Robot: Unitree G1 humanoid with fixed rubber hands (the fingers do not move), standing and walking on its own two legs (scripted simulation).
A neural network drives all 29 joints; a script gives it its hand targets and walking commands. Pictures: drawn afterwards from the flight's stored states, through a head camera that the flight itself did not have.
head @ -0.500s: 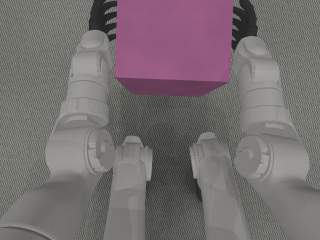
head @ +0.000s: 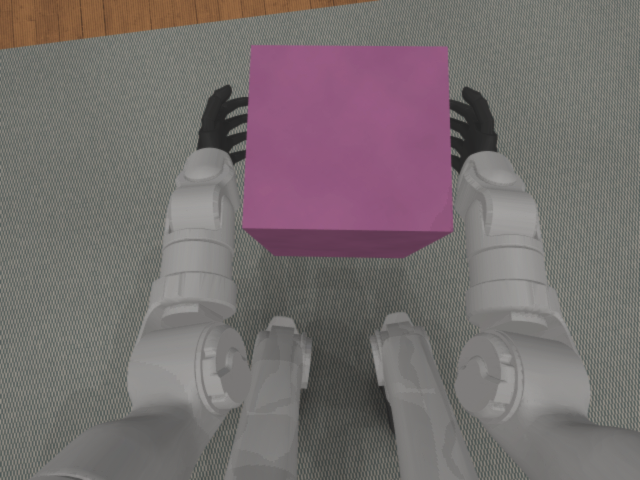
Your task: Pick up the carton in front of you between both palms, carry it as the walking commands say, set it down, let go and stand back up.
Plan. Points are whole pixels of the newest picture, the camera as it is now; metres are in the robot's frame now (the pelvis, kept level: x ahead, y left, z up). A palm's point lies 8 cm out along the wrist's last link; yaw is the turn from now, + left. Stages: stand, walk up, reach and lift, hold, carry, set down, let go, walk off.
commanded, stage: reach and lift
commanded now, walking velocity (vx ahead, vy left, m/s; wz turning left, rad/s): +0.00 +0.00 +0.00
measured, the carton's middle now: (342, 173) +0.48 -0.01 -0.12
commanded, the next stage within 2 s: hold in 1.98 s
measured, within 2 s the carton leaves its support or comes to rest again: neither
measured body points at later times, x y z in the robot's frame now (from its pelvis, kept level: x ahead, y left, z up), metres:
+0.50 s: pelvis +0.05 +0.00 +0.14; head +0.17 +0.00 +0.57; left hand +0.44 +0.15 +0.10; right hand +0.43 -0.16 +0.10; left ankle +0.10 +0.13 -0.51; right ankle +0.10 -0.14 -0.51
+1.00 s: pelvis +0.09 +0.00 +0.23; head +0.06 +0.00 +0.68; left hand +0.39 +0.15 +0.24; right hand +0.39 -0.15 +0.24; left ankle +0.10 +0.13 -0.51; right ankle +0.10 -0.14 -0.51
